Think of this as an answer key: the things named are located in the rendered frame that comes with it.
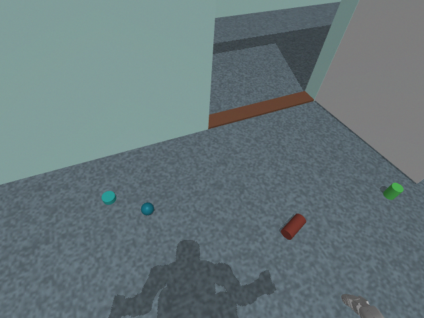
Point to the right robot hand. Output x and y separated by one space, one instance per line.
361 306

